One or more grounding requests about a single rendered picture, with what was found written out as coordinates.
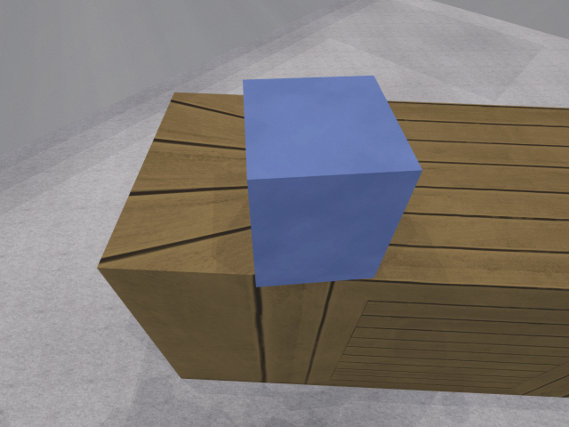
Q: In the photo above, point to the pedestal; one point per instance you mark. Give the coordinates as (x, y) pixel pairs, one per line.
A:
(472, 294)

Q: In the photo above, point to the carton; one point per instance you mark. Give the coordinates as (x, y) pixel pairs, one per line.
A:
(329, 175)

